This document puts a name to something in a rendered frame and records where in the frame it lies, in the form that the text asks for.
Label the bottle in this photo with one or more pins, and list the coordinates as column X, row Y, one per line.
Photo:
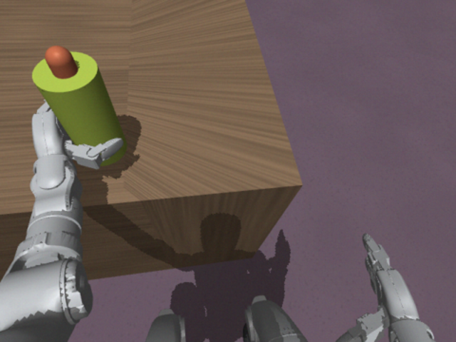
column 73, row 87

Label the left robot hand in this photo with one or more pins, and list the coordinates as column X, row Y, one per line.
column 49, row 137

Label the right robot arm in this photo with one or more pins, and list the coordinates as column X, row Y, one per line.
column 410, row 330

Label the left robot arm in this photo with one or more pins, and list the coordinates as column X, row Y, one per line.
column 45, row 291

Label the right robot hand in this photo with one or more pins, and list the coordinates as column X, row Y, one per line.
column 395, row 301

